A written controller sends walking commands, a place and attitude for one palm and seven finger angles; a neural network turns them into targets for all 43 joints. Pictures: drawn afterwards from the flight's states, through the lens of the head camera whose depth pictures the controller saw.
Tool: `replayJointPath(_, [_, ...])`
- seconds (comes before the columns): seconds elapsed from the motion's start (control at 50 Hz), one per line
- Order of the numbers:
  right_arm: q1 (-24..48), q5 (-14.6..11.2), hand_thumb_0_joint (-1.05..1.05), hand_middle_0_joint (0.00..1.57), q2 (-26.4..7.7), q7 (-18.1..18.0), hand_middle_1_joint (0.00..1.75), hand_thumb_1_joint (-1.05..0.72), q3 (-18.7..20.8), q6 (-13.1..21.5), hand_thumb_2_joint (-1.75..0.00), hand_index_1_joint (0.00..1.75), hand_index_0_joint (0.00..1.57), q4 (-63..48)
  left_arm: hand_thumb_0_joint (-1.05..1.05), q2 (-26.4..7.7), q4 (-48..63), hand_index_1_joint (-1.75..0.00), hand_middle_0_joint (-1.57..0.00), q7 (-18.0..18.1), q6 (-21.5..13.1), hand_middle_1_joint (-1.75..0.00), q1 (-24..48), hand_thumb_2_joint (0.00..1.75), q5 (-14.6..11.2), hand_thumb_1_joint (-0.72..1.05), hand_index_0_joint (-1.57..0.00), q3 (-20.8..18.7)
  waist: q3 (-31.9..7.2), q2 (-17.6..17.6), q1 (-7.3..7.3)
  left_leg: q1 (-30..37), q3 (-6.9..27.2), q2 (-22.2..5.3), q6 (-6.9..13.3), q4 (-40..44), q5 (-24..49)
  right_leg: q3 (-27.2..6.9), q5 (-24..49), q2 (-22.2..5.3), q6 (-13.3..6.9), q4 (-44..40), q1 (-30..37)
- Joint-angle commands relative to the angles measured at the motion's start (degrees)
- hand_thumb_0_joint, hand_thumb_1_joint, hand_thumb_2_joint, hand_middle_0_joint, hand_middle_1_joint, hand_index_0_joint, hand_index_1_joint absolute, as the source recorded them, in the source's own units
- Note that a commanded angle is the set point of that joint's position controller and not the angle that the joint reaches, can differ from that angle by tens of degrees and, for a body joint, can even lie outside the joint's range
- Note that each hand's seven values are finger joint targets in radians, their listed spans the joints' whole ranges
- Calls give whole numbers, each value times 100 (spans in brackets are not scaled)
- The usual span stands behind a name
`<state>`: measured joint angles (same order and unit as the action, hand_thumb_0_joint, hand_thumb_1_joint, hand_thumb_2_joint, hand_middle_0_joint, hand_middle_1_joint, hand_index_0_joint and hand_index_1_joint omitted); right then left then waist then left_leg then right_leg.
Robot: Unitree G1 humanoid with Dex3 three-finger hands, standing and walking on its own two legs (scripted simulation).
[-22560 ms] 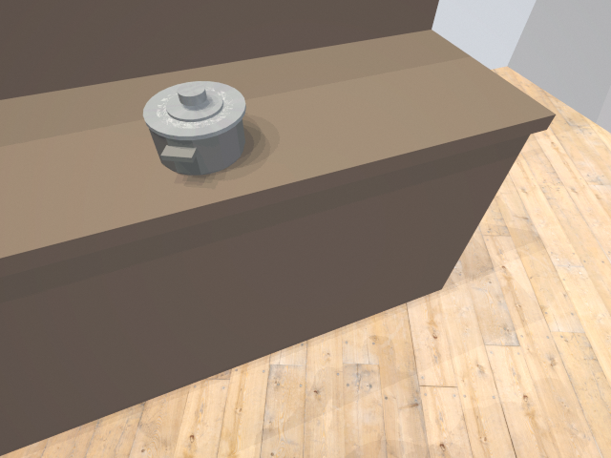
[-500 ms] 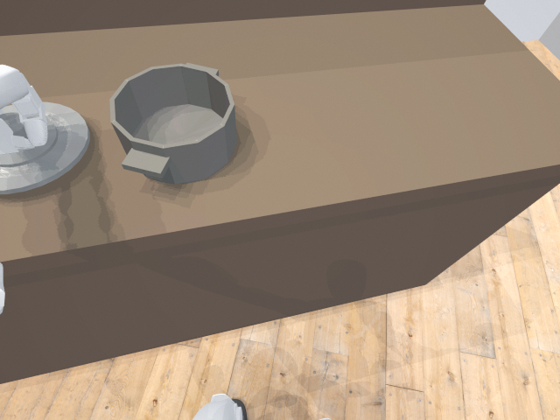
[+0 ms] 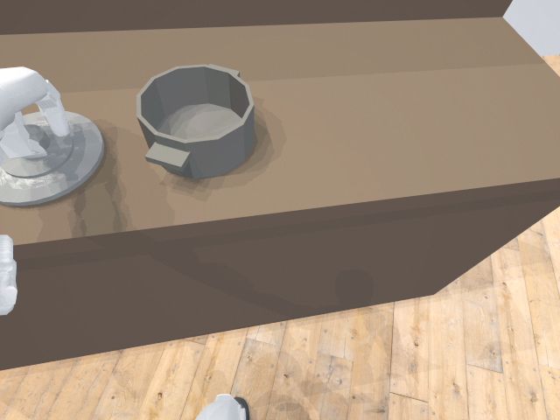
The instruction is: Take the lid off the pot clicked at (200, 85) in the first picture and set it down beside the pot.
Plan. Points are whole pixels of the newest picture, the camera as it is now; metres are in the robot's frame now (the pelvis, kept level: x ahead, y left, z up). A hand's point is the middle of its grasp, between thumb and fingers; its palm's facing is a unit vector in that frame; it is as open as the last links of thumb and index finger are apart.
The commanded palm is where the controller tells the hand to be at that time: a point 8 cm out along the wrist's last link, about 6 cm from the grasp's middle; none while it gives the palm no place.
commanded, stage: open the fingers wide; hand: left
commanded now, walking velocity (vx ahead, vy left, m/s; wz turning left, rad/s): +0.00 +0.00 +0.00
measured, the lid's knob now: (28, 140) +0.49 +0.34 +0.08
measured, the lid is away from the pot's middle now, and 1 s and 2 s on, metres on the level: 0.24 0.24 0.24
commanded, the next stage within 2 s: raise the empty hand in 0.50 s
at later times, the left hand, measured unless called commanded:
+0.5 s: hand (42, 121) +0.49 +0.30 +0.12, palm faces -0.40 -0.09 -0.91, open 10.9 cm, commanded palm +0.51 +0.31 +0.18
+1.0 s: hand (26, 99) +0.49 +0.31 +0.15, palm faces -0.37 -0.10 -0.92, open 11.0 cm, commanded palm +0.51 +0.31 +0.22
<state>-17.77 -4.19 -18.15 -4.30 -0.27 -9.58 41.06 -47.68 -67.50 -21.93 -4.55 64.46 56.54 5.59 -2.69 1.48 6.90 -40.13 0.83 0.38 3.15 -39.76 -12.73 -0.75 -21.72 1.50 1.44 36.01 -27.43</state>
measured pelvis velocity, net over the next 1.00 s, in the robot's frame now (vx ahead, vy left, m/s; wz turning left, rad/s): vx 0.02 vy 0.00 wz -0.01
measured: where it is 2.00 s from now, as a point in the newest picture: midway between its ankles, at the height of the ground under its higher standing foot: outside the picture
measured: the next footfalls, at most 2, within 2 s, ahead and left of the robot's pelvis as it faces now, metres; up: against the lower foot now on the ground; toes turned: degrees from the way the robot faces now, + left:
none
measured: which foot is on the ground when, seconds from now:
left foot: down 0.00-1.00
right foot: down 0.00-1.00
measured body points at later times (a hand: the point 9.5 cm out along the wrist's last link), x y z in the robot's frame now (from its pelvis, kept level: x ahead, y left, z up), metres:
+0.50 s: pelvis +0.01 +0.00 +0.00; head +0.09 +0.00 +0.44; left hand +0.51 +0.31 +0.17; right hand -0.01 -0.29 -0.12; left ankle +0.06 +0.08 -0.72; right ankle -0.05 -0.15 -0.72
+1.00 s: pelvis +0.02 +0.00 +0.00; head +0.10 +0.00 +0.45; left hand +0.51 +0.31 +0.21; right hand +0.03 -0.30 -0.11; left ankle +0.06 +0.08 -0.72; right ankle -0.05 -0.15 -0.72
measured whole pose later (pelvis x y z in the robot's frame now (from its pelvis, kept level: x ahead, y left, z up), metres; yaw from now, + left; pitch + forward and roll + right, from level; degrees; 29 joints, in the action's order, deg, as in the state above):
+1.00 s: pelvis +0.02 +0.00 +0.00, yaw -1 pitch +13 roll -2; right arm -18.6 -4.9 -18.4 -3.8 0.0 -10.6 40.4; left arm -48.3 -66.4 -23.7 -2.1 66.1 56.7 4.8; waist -3.2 2.1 7.3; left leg -37.0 0.0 0.3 2.9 -38.0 -13.6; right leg -1.7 -22.0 1.4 1.3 33.9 -24.5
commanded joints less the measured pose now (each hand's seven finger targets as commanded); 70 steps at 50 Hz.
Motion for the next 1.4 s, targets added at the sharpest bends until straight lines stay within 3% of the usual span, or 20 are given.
replayJointPath(0.0, [-851, 9, 0, 20, -1119, -75, 30, -90, 414, 42, -90, 30, 20, -243, 0, -1478, 1013, -90, -45, 232, -5, -88, 2840, 75, -19, 12, -55, -312, -2269, 735, 204, 3373, 195, 46, 122, 202, 970, 260, 1178, 329, -377, -579, -1131])
replayJointPath(0.08, [-950, 29, 0, 20, -1141, -57, 30, -90, 442, 37, -90, 30, 20, -267, 0, -1923, 1232, -84, -42, 272, -50, -84, 2828, 75, 33, 4, -48, -700, -2712, 808, 79, 3549, 182, 48, 120, 114, 1412, 256, 1428, 360, -387, -505, -924])
replayJointPath(0.18, [-962, 8, 0, 20, -1126, -17, 30, -90, 447, -12, -90, 30, 20, -333, 0, -1632, 1060, -77, -40, 268, 32, -77, 2540, 76, 41, -7, -40, -529, -2420, 734, 94, 3438, 173, 36, 90, 121, 1546, 305, 1427, 384, -385, -499, -1057])
replayJointPath(0.36, [-965, -3, 0, 20, -1125, -54, 30, -90, 428, -45, -90, 30, 20, -394, 0, -1945, 1005, -73, -42, 322, 62, -73, 2466, 80, 75, -9, -42, -759, -2437, 555, 77, 3291, 135, 79, 126, 171, 1377, 258, 1445, 374, -370, -525, -865])
replayJointPath(0.42, [-922, -2, 0, 20, -1108, -27, 30, -90, 433, -37, -90, 30, 20, -381, 0, -1578, 1333, -72, -42, 303, 80, -72, 2735, 81, 50, -9, -42, -496, -2483, 726, 81, 3505, 119, 43, 122, 194, 1479, 277, 1452, 376, -391, -524, -928])
replayJointPath(0.44, [-960, 3, 0, 20, -1112, -34, 30, -90, 455, -47, -90, 30, 20, -401, 0, -1947, 1233, -71, -43, 341, 79, -71, 2581, 81, 100, -9, -43, -777, -2638, 762, 40, 3533, 115, 59, 121, 143, 1527, 230, 1489, 376, -378, -517, -852])
replayJointPath(0.5, [-932, -18, 0, 20, -1102, -63, 30, -90, 417, -45, -90, 30, 20, -432, 0, -1961, 909, -71, -43, 312, 118, -71, 2355, 82, 66, -10, -43, -762, -2397, 348, 97, 3123, 13, 100, 153, 146, 1346, 222, 1632, 349, -334, -530, -666])
replayJointPath(0.62, [-836, -22, 0, 20, -1088, -47, 30, -90, 420, -50, -90, 30, 20, -423, 0, -1592, 1408, -70, -43, 226, 84, -70, 2761, 83, -16, -10, -43, -455, -2461, 699, 124, 3493, 42, 62, 154, 138, 1580, 235, 1640, 351, -363, -553, -815])
replayJointPath(0.68, [-859, -26, 0, 20, -1099, -57, 30, -90, 454, -56, -90, 30, 20, -391, 0, -1873, 1556, -70, -43, 210, 80, -70, 2981, 83, 10, -10, -43, -618, -2703, 883, 120, 3706, 93, 53, 147, 114, 1738, 214, 1706, 353, -353, -579, -794])
replayJointPath(0.72, [-821, -43, 0, 20, -1077, -56, 30, -90, 431, -33, -90, 30, 20, -378, 0, -1710, 1556, -70, -43, 179, 59, -70, 2867, 83, -26, -10, -43, -552, -2736, 856, 93, 3839, 101, 41, 143, 106, 2049, 248, 1765, 358, -366, -564, -785])
replayJointPath(0.8, [-779, -61, 0, 20, -1092, -33, 30, -90, 406, -53, -90, 30, 20, -353, 0, -1444, 1076, -70, -43, 126, 247, -70, 2825, 83, -36, -10, -43, -241, -2127, 617, 162, 3350, 54, 77, 136, 278, 1300, 242, 1538, 335, -348, -689, -770])
replayJointPath(0.84, [-778, -42, 0, 20, -1106, -22, 30, -90, 443, -48, -90, 30, 20, -349, 0, -1694, 1551, -70, -43, 106, 208, -70, 3117, 83, -1, -10, -43, -437, -2693, 862, 82, 3810, 89, 50, 139, 222, 1771, 224, 1721, 341, -363, -645, -644])
replayJointPath(0.92, [-764, -77, 0, 20, -1095, -50, 30, -90, 375, -14, -90, 30, 20, -365, 0, -1767, 1167, -70, -43, 11, 214, -70, 2919, 83, -52, -10, -43, -459, -2434, 472, 87, 3484, 6, 108, 170, 242, 1713, 236, 1898, 338, -345, -659, -406])
replayJointPath(1.02, [-729, -85, 0, 20, -1069, 20, 30, -90, 415, -36, -90, 30, 20, -400, 0, -1663, 1544, -70, -43, -74, 237, -70, 3105, 83, -40, -10, -43, -402, -2645, 734, 42, 3851, 19, 65, 162, 214, 2288, 255, 2094, 341, -348, -676, -375])
replayJointPath(1.04, [-767, -69, 0, 20, -1080, 26, 30, -90, 438, -59, -90, 30, 20, -426, 0, -1975, 1430, -70, -43, -57, 247, -70, 2966, 83, 2, -10, -43, -671, -2698, 714, 21, 3836, 36, 73, 165, 193, 2346, 227, 2121, 346, -330, -672, -332])
replayJointPath(1.18, [-654, -106, 0, 20, -1069, 63, 30, -90, 399, -139, -90, 30, 20, -495, 0, -1816, 1197, -70, -43, -181, 401, -70, 2973, 83, -9, -10, -43, -417, -2161, 443, 82, 3404, -65, 126, 188, 386, 1670, 227, 1978, 309, -312, -830, -161])
replayJointPath(1.24, [-642, -85, 0, 20, -1062, 60, 30, -90, 425, -139, -90, 30, 20, -503, 0, -1953, 1594, -70, -43, -227, 379, -70, 3328, 83, 14, -10, -43, -496, -2552, 663, 58, 3762, -17, 119, 214, 367, 1941, 202, 2035, 308, -315, -848, -107])
replayJointPath(1.3, [-640, -116, 0, 20, -1075, 61, 30, -90, 395, -145, -90, 30, 20, -455, 0, -1737, 1163, -70, -43, -304, 436, -70, 3199, 83, -26, -10, -43, -285, -1993, 464, 116, 3437, -11, 110, 179, 525, 1429, 257, 1774, 305, -324, -930, -198])
replayJointPath(1.32, [-595, -116, 0, 20, -1065, 80, 30, -90, 394, -118, -90, 30, 20, -457, 0, -1520, 1441, -70, -43, -356, 409, -70, 3359, 83, -76, -10, -43, -133, -2138, 579, 68, 3666, 4, 90, 183, 539, 1679, 279, 1837, 305, -345, -920, -192])
replayJointPath(1.38, [-635, -86, 0, 20, -1058, 101, 30, -90, 441, -133, -90, 30, 20, -442, 0, -1791, 1659, -70, -43, -348, 412, -70, 3614, 83, 18, -10, -43, -352, -2436, 767, 71, 3926, 68, 98, 188, 503, 1844, 257, 1827, 313, -344, -951, -187])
